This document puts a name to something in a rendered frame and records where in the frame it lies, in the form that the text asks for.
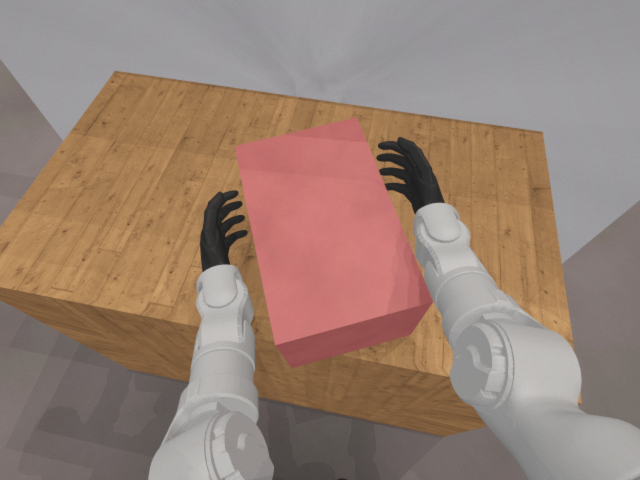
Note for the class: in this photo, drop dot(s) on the right robot forearm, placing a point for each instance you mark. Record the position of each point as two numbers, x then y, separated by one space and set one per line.
460 286

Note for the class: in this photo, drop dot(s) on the pedestal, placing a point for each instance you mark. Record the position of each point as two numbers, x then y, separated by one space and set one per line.
104 246

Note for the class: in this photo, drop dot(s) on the carton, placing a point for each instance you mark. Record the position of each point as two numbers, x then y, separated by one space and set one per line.
337 270

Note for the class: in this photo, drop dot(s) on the robot right hand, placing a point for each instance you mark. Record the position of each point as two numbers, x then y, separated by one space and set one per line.
421 186

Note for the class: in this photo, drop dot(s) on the left robot forearm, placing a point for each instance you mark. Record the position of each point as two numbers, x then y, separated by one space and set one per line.
223 362

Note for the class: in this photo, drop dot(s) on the robot left hand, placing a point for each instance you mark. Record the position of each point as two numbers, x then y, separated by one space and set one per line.
214 246

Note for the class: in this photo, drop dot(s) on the robot right upper arm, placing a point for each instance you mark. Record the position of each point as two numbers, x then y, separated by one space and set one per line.
524 382

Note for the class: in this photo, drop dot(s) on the robot left upper arm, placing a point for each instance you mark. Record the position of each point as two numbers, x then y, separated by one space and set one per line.
227 446

